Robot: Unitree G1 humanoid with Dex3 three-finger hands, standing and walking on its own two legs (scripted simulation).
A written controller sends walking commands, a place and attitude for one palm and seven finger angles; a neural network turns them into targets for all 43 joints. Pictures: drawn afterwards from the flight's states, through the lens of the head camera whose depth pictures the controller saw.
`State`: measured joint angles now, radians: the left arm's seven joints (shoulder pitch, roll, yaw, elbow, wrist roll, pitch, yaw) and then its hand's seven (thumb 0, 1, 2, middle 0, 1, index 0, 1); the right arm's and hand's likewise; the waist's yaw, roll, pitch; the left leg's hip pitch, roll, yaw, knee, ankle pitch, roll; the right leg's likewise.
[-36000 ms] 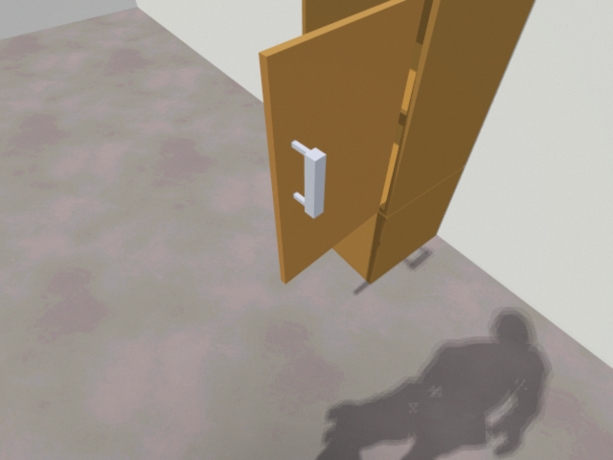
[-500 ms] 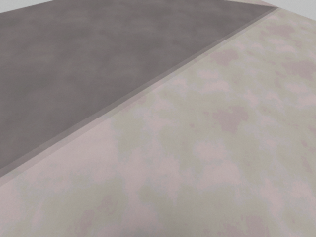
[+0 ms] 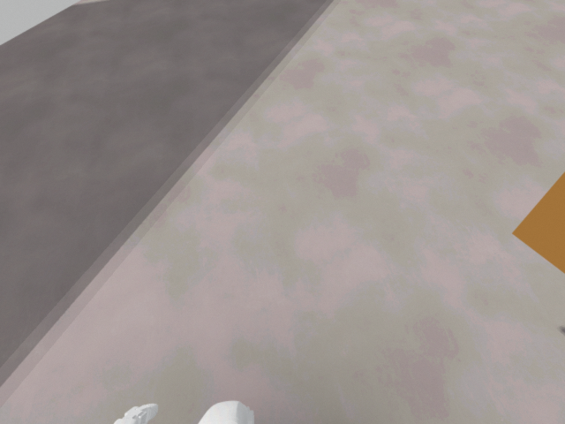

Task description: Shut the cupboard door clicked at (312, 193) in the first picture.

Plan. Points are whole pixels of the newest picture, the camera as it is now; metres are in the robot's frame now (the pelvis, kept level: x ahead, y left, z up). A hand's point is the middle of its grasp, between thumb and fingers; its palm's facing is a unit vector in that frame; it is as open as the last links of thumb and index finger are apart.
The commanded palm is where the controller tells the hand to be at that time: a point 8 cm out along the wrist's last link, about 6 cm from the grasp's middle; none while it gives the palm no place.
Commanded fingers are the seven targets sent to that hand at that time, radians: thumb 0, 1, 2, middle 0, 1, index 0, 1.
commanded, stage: turn to face it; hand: left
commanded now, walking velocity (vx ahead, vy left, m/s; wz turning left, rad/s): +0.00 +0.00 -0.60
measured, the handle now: out of the picture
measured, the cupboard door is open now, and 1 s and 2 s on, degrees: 59 59 59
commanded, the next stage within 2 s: take the last steps up to it in 1.46 s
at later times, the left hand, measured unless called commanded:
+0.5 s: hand out of the picture +0.14 +0.23 -0.17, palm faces -0.20 -0.96 -0.22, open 7.4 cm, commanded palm none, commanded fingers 0.00 0.90 0.90 -0.20 -0.30 -0.20 -0.30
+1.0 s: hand (239, 373) +0.21 +0.10 -0.14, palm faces -0.54 -0.80 -0.27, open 7.4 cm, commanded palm none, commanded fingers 0.00 0.90 0.90 -0.20 -0.30 -0.20 -0.30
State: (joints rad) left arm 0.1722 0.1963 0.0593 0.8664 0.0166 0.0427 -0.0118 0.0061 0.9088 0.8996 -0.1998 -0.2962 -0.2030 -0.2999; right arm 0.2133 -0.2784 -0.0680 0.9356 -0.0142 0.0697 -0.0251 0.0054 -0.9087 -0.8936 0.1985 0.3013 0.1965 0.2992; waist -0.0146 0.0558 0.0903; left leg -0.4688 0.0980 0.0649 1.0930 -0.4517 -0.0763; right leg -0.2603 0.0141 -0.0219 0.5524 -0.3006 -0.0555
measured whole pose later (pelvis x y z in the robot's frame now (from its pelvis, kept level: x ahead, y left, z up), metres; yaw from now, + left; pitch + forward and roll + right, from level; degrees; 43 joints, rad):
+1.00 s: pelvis +0.02 -0.02 +0.01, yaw -35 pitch +0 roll +1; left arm 0.18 0.22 0.05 0.87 0.01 0.04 -0.01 0.01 0.91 0.90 -0.20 -0.30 -0.20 -0.30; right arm 0.20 -0.28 -0.06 0.91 -0.01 0.07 -0.01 0.01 -0.91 -0.89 0.20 0.30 0.19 0.30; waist -0.02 0.02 0.08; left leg -0.50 0.08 0.02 1.07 -0.37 -0.10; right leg -0.25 0.03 0.03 0.48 -0.23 -0.05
